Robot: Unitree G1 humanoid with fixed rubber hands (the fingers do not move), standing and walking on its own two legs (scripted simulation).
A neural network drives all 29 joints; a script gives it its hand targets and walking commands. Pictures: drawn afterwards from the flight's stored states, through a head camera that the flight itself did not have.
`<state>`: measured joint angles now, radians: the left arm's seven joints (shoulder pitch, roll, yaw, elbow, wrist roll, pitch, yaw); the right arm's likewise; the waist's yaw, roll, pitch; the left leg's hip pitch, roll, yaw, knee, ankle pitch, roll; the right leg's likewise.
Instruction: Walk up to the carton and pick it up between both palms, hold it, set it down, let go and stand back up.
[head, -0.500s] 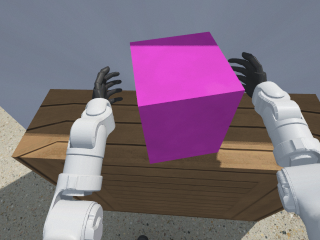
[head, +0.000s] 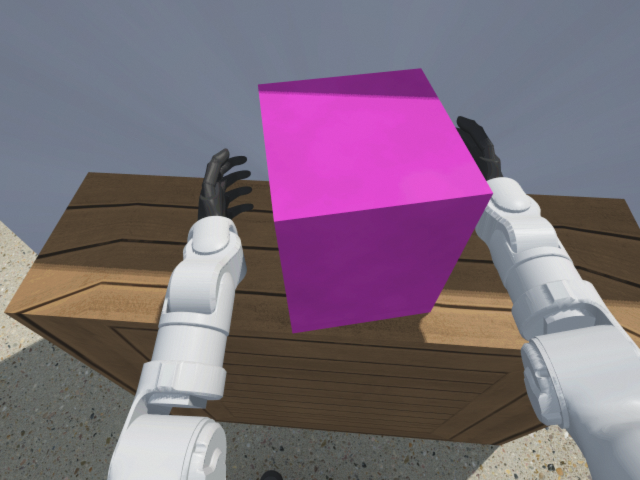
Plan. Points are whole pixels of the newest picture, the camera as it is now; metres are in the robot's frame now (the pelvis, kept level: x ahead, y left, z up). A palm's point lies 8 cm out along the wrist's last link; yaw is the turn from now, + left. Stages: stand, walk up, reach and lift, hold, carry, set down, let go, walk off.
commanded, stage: reach and lift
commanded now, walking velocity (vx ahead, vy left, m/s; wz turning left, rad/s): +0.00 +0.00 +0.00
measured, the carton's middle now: (352, 209) +0.44 +0.02 +0.08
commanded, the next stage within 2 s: none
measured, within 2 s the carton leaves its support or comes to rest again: leaves its support in 1.90 s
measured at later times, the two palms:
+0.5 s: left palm (234, 207) +0.40 +0.16 +0.12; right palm (472, 187) +0.47 -0.12 +0.11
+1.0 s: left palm (233, 208) +0.40 +0.16 +0.12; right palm (472, 188) +0.47 -0.12 +0.12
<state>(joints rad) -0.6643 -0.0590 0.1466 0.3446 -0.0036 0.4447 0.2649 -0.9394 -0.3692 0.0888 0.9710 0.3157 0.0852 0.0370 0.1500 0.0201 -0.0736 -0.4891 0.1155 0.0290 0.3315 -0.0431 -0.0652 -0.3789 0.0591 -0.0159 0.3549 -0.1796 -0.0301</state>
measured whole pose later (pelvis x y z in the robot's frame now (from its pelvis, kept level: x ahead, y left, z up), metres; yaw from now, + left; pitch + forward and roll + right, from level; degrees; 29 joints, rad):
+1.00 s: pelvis +0.00 +0.00 +0.00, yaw +0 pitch +10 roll -1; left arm -0.73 -0.18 0.30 0.42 0.15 0.35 0.27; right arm -0.93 -0.24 -0.03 0.98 0.19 0.07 -0.02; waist 0.12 0.02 -0.06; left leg -0.45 0.12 0.04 0.31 -0.04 -0.06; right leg -0.35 0.06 -0.01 0.34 -0.18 -0.03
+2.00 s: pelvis +0.00 +0.00 +0.01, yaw -1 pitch +5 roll +0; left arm -0.65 -0.27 0.47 0.42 0.38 0.19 0.13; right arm -0.85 -0.11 -0.28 1.08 -0.17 -0.19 0.01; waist 0.08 -0.03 -0.07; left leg -0.31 0.11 0.05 0.24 -0.02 -0.06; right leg -0.23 0.05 0.00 0.32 -0.18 -0.03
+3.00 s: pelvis +0.00 +0.01 +0.01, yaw +3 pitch -4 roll -1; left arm -0.73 -0.09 0.32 0.29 0.30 0.57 0.09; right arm -0.83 -0.09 -0.06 0.85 0.15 0.10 -0.15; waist -0.02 -0.06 -0.02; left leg -0.17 0.06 0.01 0.30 -0.06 -0.03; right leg -0.03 0.01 -0.05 0.30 -0.20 0.00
